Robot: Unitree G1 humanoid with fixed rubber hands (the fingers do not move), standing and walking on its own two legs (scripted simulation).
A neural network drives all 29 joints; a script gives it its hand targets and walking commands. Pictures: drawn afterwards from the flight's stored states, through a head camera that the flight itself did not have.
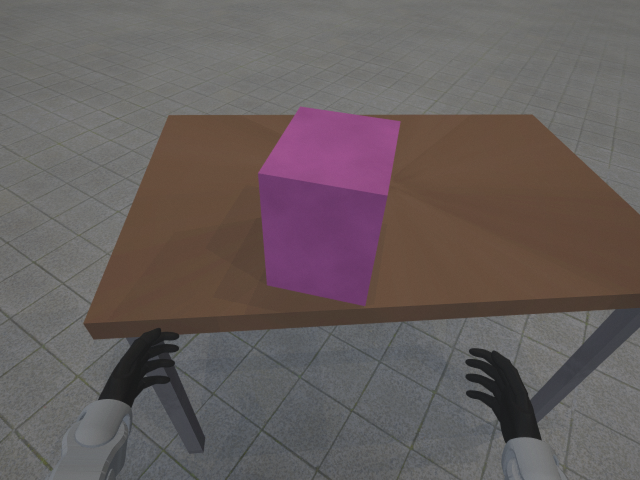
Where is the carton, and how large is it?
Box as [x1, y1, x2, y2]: [258, 107, 400, 305]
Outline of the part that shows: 300,107 258,172 267,284 364,305 388,190 400,121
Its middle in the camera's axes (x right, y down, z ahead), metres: +0.02 -0.05 +0.67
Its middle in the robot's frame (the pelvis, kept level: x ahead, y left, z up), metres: +0.53 +0.02 +0.06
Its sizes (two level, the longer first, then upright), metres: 0.214 0.175 0.235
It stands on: a table, 0.70 m high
